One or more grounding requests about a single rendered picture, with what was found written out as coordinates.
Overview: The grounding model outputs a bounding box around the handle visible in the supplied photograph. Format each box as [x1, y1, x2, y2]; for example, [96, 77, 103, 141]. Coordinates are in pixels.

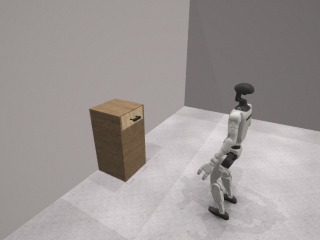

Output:
[130, 116, 141, 122]

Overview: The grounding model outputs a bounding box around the robot left forearm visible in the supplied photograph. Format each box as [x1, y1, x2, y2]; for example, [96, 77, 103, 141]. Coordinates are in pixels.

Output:
[209, 138, 233, 166]

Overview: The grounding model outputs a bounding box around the left robot upper arm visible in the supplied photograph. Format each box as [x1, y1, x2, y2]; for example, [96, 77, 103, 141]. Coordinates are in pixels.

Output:
[227, 111, 242, 147]

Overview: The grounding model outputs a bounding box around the cabinet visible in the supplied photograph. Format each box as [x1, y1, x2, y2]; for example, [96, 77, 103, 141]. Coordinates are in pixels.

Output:
[89, 98, 146, 182]

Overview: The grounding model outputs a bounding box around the drawer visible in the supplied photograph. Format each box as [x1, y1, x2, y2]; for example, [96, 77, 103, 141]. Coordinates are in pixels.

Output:
[121, 106, 143, 131]

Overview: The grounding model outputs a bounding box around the robot torso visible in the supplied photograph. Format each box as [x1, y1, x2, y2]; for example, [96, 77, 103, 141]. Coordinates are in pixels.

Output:
[226, 107, 252, 161]

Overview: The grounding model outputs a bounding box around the left robot hand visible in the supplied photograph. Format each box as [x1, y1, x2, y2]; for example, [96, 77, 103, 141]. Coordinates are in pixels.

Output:
[197, 162, 214, 181]

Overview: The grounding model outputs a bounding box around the humanoid robot head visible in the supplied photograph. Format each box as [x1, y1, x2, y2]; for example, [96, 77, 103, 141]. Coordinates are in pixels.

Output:
[234, 83, 255, 112]

